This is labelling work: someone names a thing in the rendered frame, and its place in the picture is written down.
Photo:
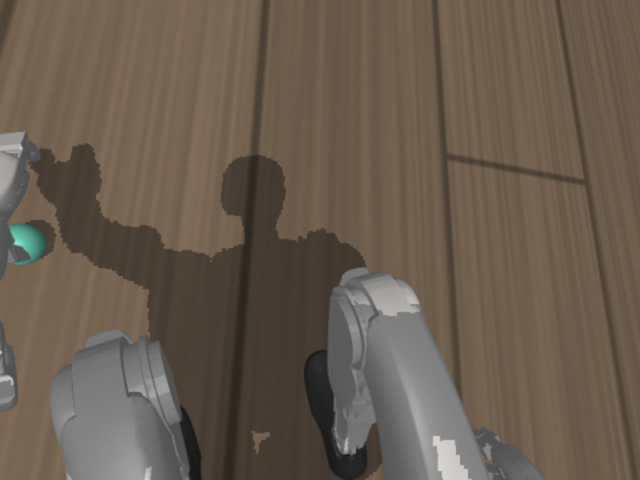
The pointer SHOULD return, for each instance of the left robot arm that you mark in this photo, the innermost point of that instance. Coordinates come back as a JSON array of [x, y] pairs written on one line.
[[8, 375]]

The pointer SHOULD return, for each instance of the ball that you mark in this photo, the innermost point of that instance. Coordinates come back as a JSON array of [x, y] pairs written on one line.
[[31, 239]]

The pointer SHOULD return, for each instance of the left robot hand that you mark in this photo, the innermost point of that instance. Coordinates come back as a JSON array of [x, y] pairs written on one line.
[[16, 151]]

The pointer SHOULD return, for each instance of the left robot foot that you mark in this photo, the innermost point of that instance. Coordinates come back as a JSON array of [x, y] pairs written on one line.
[[191, 444]]

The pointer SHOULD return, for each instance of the right robot foot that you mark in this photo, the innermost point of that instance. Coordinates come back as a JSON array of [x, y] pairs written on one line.
[[321, 401]]

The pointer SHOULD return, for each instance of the right robot hand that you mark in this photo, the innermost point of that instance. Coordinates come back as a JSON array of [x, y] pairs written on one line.
[[509, 462]]

